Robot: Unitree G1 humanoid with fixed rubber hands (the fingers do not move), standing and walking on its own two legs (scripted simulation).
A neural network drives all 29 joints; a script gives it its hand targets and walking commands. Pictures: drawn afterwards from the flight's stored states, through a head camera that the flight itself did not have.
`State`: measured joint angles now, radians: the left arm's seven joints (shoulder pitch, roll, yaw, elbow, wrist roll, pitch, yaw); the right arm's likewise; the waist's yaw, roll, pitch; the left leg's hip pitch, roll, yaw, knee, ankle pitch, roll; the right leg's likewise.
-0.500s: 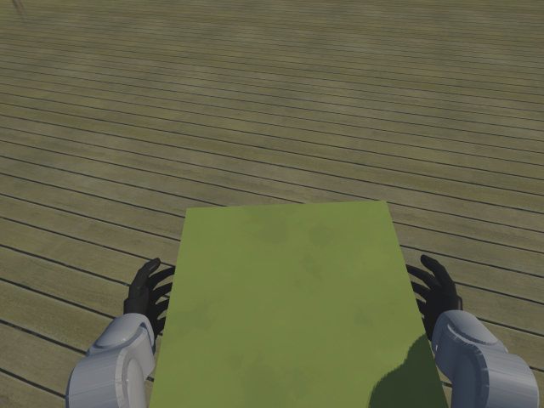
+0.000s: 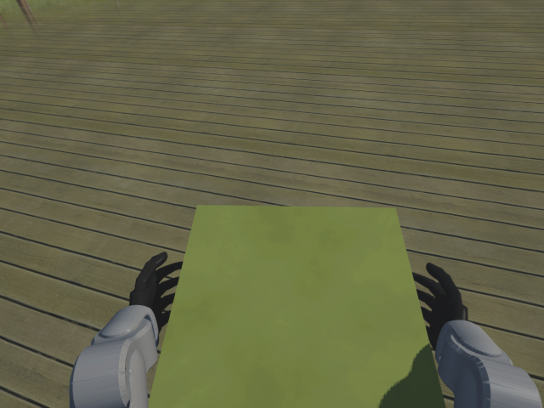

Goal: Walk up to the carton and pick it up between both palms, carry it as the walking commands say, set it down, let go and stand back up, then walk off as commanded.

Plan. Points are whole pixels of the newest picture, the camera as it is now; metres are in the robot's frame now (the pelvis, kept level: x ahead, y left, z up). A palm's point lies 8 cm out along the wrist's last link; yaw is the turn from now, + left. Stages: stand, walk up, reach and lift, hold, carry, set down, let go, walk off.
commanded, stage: carry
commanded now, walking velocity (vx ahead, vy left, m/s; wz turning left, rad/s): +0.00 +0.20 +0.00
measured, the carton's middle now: (293, 324) +0.25 -0.01 +0.02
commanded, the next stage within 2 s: none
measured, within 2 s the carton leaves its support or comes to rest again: neither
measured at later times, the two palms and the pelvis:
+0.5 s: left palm out of the picture +0.18 +0.36 +0.09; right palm (294, 343) +0.19 -0.01 +0.09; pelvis -0.04 +0.16 +0.01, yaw +1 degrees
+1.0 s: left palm out of the picture +0.17 +0.52 +0.10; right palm (165, 350) +0.18 +0.14 +0.10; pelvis -0.06 +0.32 +0.00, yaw +1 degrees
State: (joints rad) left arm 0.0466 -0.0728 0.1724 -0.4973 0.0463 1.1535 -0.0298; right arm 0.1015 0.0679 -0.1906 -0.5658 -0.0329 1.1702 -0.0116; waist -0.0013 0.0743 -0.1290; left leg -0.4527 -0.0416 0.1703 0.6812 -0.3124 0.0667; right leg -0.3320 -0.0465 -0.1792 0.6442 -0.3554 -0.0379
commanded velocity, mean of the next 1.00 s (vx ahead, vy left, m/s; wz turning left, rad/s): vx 0.00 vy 0.15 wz -0.10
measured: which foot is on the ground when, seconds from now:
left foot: up 0.00-0.26, down 0.28-0.66, up 0.68-0.96, down 0.98-1.00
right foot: down 0.00-0.30, up 0.32-0.62, down 0.64-0.98, up 1.00-1.00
